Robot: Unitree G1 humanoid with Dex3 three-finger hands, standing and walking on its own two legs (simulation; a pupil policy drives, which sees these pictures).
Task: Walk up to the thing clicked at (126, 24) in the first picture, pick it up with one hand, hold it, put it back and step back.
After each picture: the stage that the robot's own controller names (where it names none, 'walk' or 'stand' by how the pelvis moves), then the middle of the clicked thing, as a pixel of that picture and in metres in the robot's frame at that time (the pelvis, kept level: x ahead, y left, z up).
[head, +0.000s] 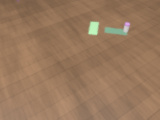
stand; (126, 27) +1.69 -0.60 -0.72
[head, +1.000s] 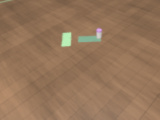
walk; (99, 33) +1.64 -0.11 -0.69
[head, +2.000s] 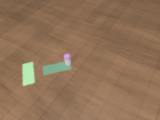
walk; (67, 59) +1.10 +0.22 -0.71
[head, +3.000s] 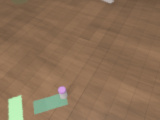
walk; (62, 92) +0.69 +0.23 -0.72
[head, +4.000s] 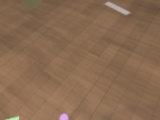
walk; out of the picture +0.45 +0.20 -0.71
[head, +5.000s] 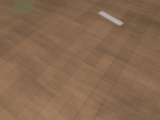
stand; out of the picture +0.36 +0.15 -0.72
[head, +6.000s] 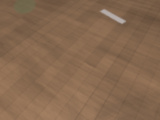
stand; out of the picture +0.34 +0.17 -0.72
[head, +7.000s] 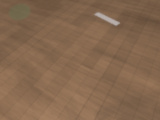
stand; out of the picture +0.34 +0.19 -0.72
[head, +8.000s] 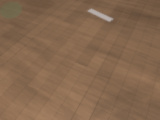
stand; out of the picture +0.33 +0.21 -0.72
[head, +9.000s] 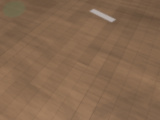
stand; out of the picture +0.36 +0.20 -0.73
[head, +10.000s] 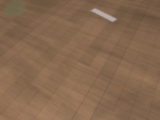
stand; out of the picture +0.34 +0.20 -0.73
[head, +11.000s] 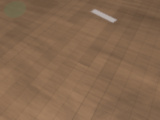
go down; out of the picture +0.34 +0.20 -0.73
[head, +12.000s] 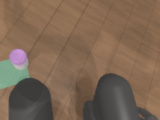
go down; (19, 60) +0.44 +0.21 -0.31
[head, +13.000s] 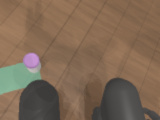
approach; (32, 63) +0.43 +0.20 -0.31
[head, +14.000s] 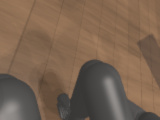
close in; out of the picture +0.42 +0.25 -0.22
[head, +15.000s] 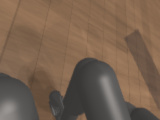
close; out of the picture +0.41 +0.26 -0.22
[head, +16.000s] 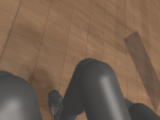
lift; out of the picture +0.37 +0.22 -0.23
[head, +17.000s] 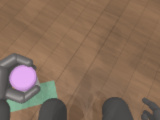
lift; (26, 82) +0.32 +0.19 -0.02
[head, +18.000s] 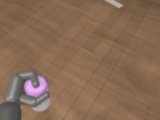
hold; (38, 94) +0.31 +0.16 +0.00
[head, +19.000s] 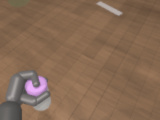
hold; (39, 94) +0.31 +0.16 +0.00
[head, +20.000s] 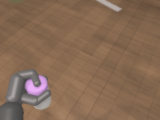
hold; (39, 93) +0.31 +0.16 +0.00
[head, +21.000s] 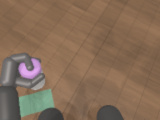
crouch; (33, 75) +0.38 +0.17 -0.07
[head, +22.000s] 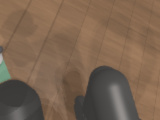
lower; out of the picture +0.43 +0.23 -0.17
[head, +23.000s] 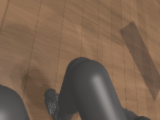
lower; out of the picture +0.43 +0.27 -0.23
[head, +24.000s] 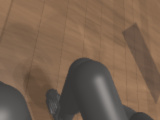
lower; out of the picture +0.43 +0.27 -0.23
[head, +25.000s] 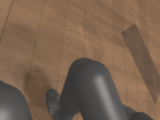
lower; out of the picture +0.43 +0.27 -0.23
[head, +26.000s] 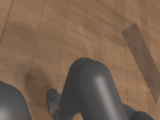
lower; out of the picture +0.43 +0.27 -0.23
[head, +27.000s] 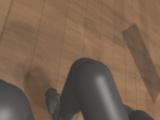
open; out of the picture +0.42 +0.25 -0.24
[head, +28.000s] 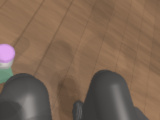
stand; (4, 57) +0.42 +0.23 -0.26
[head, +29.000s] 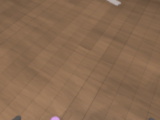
stand; out of the picture +0.38 +0.16 -0.63
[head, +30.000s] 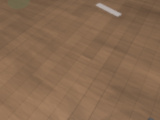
stand; out of the picture +0.39 +0.17 -0.66
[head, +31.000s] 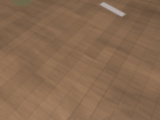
stand; out of the picture +0.38 +0.17 -0.67
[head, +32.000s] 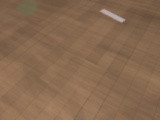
walk; out of the picture +0.40 +0.17 -0.72
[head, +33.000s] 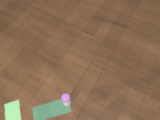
walk; (66, 99) +0.50 +0.16 -0.71
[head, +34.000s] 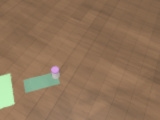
walk; (55, 72) +0.74 +0.19 -0.71
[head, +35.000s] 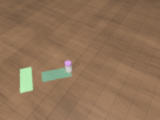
stand; (68, 66) +1.00 +0.18 -0.70
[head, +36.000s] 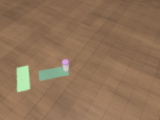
stand; (65, 65) +1.00 +0.18 -0.72
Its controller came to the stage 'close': yes
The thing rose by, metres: 0.71
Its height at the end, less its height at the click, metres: +0.00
